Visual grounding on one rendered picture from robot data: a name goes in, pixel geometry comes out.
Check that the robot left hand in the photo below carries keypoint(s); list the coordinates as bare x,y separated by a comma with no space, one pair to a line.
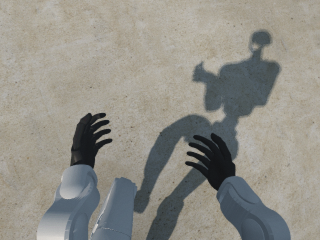
84,148

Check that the robot left shin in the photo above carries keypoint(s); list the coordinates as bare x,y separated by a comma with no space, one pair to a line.
102,209

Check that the left robot thigh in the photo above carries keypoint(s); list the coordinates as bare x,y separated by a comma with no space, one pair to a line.
116,222

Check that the right robot forearm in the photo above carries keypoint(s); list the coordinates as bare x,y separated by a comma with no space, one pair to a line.
245,210

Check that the robot right hand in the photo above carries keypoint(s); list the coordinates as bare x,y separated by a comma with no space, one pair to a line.
220,165

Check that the left robot forearm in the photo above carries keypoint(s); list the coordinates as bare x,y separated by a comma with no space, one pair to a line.
75,200

